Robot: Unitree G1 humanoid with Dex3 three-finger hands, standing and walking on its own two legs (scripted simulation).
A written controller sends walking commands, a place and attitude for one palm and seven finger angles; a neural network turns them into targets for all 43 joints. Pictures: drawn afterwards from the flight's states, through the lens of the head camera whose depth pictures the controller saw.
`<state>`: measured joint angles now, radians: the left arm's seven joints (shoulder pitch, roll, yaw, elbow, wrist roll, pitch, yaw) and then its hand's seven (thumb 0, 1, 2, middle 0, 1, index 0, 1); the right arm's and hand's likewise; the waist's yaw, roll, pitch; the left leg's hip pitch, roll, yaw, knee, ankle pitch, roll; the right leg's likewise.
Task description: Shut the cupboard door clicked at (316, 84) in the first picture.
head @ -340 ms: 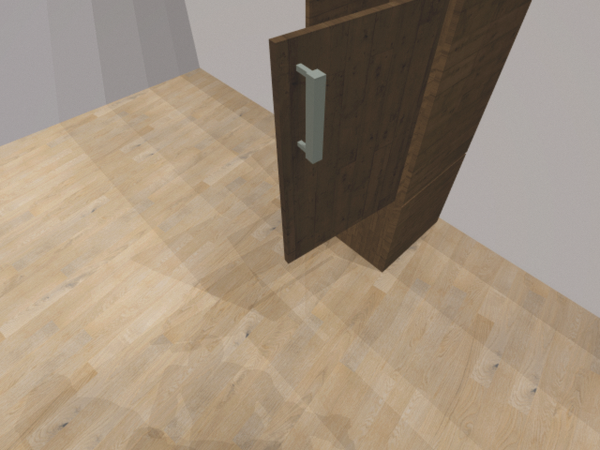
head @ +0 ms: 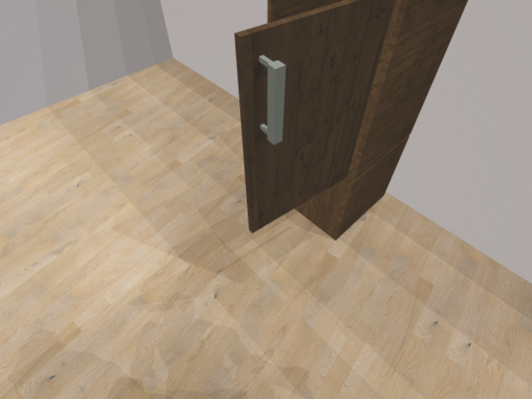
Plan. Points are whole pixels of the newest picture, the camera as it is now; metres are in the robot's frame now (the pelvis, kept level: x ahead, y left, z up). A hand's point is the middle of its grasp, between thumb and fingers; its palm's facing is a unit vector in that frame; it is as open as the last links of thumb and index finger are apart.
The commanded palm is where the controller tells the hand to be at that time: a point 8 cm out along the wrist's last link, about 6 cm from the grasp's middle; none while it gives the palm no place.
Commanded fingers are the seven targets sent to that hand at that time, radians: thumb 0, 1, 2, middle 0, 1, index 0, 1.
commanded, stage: look at it before walking up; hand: left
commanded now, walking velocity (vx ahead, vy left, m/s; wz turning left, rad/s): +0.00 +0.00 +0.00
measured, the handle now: (269, 101) +0.63 +0.03 +0.11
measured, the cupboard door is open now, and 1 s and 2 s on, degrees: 82 82 82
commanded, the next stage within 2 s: walk around to get in front in 0.60 s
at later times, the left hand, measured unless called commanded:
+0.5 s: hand out of the picture +0.06 +0.24 -0.16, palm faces -0.02 -0.95 -0.31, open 7.3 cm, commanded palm none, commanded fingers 0.00 0.90 0.90 -0.20 -0.30 -0.20 -0.30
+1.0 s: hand out of the picture +0.06 +0.22 -0.18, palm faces -0.10 -0.96 -0.26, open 7.3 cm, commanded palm none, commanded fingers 0.00 0.90 0.90 -0.20 -0.30 -0.20 -0.30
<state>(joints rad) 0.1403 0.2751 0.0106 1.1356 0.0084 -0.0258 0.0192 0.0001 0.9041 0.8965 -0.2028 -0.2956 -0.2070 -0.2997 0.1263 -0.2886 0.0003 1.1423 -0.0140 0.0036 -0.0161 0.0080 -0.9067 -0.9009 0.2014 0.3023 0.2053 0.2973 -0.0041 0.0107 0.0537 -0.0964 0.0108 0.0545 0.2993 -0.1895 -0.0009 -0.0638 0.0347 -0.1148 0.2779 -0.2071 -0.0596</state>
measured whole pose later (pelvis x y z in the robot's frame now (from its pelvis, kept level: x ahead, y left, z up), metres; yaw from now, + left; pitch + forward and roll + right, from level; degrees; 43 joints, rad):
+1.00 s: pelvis -0.01 +0.02 -0.01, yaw -7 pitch +0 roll +1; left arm 0.18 0.24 0.03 1.06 0.02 0.04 0.01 0.00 0.91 0.90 -0.20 -0.30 -0.20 -0.30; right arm 0.14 -0.22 -0.02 1.06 -0.02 0.03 -0.04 0.01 -0.91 -0.90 0.20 0.30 0.21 0.30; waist 0.01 -0.01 0.08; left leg -0.16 0.02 0.17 0.45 -0.28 0.02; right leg -0.21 0.03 0.00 0.50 -0.28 -0.04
